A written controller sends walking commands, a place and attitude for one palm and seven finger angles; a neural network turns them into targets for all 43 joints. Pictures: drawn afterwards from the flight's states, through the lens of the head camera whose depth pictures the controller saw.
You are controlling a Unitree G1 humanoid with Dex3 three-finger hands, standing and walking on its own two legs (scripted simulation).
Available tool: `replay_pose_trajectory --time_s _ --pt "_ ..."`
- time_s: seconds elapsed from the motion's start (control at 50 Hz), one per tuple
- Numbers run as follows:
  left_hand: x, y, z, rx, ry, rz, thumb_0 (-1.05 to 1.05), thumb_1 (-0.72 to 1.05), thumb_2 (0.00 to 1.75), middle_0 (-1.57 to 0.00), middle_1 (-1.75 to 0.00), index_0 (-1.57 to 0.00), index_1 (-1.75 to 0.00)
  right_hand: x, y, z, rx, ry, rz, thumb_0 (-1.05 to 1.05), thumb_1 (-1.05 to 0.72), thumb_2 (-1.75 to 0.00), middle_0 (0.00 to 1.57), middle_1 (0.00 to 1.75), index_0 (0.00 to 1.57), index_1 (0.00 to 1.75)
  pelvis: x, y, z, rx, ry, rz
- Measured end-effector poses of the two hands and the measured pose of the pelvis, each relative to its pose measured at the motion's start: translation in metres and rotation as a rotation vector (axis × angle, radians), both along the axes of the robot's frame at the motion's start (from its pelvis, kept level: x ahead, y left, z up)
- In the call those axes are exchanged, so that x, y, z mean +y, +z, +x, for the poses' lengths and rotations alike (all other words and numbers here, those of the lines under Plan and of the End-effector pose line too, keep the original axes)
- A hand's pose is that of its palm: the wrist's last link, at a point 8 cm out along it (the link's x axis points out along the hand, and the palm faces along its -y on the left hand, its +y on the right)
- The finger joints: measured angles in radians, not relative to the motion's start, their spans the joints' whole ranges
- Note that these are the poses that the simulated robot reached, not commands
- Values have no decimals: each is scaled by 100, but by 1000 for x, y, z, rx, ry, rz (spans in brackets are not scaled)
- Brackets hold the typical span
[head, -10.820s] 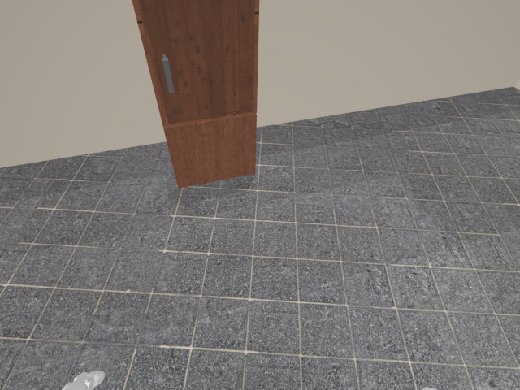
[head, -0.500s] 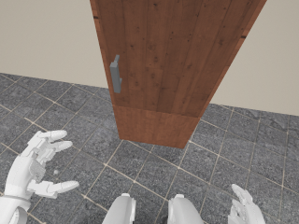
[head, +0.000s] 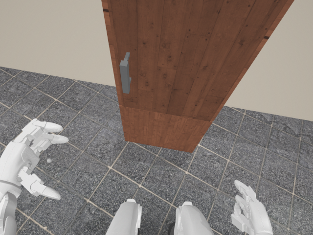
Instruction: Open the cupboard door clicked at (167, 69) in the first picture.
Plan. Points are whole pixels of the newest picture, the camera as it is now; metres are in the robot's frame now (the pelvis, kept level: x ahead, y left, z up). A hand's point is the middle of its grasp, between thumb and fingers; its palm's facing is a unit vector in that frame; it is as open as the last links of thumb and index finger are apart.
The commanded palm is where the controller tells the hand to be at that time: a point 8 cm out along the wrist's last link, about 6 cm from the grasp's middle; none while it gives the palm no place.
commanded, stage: raise the hand with hooked fingers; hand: left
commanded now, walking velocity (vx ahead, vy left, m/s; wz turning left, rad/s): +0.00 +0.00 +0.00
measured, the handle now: (126, 73) +0.57 +0.14 +0.01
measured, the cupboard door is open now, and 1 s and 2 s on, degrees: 0 0 0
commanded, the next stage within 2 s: move the hooked fingers beside the handle in 0.62 s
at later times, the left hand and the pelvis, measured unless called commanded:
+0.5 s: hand (52, 151) +0.29 +0.26 +0.03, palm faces -0.09 -1.00 -0.03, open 14.0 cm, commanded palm +0.27 +0.31 +0.04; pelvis +0.00 -0.01 +0.00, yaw -1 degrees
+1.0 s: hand (66, 139) +0.32 +0.24 +0.03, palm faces -0.13 -0.99 -0.03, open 14.0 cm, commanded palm +0.31 +0.30 +0.04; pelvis +0.00 +0.00 -0.01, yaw +0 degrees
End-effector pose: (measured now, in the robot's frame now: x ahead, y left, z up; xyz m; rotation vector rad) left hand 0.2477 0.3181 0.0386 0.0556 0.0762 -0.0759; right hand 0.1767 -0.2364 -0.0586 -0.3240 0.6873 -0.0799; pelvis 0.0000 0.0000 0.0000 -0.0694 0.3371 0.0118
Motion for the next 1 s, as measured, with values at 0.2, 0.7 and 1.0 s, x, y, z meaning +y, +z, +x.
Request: replay_pose_trajectory --time_s 0.2,0.7,1.0 --pt "11 2 25 14 -16 -10 -1 -50 30 -30 -119 -30 -120 -17 -8 -12 59 -46 -16 1 -90 -90 20 30 20 30 -3 -2 5 24 -8 0" --pt "5 7 18 -27 1 -1 -1 -50 30 -30 -120 -30 -120 -15 -5 -6 39 -39 -3 1 -90 -90 20 30 20 30 -6 -1 4 21 -8 2" --pt "-18 -7 58 -42 -58 -29 -1 -50 30 -30 -120 -30 -120 -21 -16 -18 82 -57 -34 1 -90 -90 20 30 20 30 -5 -9 -1 35 -7 4"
